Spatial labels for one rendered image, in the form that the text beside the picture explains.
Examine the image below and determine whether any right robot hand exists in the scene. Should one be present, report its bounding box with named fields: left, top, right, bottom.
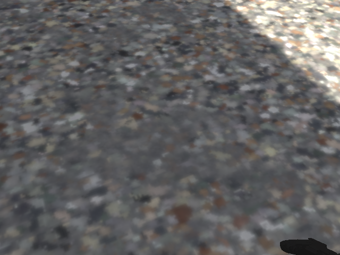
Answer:
left=280, top=238, right=340, bottom=255

